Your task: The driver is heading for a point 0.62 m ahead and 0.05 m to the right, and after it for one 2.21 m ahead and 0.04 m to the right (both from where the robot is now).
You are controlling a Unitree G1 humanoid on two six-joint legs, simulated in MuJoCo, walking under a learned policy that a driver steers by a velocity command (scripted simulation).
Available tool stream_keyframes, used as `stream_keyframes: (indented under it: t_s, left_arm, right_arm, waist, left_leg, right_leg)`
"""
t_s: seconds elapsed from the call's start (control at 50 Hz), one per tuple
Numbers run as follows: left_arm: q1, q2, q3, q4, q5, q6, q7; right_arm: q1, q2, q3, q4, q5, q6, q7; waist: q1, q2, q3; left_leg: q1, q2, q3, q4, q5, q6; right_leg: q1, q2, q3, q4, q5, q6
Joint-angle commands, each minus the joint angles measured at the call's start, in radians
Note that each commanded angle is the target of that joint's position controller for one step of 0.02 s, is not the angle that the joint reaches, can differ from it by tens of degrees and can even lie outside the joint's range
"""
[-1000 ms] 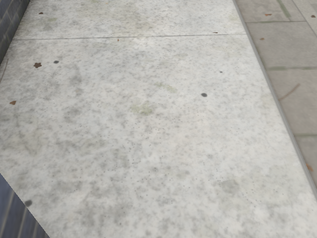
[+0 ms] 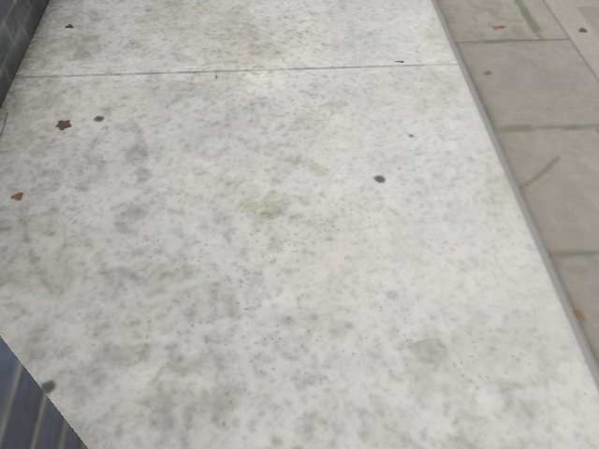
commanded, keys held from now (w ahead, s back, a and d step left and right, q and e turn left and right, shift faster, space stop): w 1.00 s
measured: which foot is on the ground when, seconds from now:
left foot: down 0.00-1.00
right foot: down 0.00-1.00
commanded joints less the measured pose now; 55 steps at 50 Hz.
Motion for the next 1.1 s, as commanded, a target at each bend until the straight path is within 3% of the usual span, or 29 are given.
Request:
stream_keyframes:
  t_s: [0.02, 1.1]
  left_arm:
    - [0.132, 0.054, 0.009, -0.001, 0.000, -0.002, 0.002]
    - [0.135, 0.048, 0.009, 0.001, 0.000, -0.003, 0.001]
  right_arm:
    - [0.096, -0.068, -0.013, -0.012, 0.000, -0.004, -0.002]
    - [0.097, -0.068, -0.013, -0.006, 0.001, -0.003, -0.001]
  waist:
    - [-0.002, 0.003, 0.074]
    - [0.000, 0.001, 0.078]
  left_leg:
    - [-0.032, 0.089, -0.056, -0.061, 0.042, 0.074]
    - [-0.030, 0.094, -0.044, -0.063, 0.034, 0.069]
  right_leg:
    - [0.001, -0.160, 0.100, -0.025, 0.402, -0.080]
    - [-0.003, -0.162, 0.098, -0.028, 0.391, -0.078]
Keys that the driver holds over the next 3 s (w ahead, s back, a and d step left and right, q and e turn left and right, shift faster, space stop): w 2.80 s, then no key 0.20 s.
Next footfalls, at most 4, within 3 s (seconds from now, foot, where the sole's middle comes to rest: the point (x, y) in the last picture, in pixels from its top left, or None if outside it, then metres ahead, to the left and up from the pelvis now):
none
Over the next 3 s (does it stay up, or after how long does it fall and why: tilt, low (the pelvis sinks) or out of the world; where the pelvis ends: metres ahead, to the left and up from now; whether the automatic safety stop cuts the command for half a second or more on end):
stays up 0.02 0.04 0.00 its command is cut before an obstacle from the start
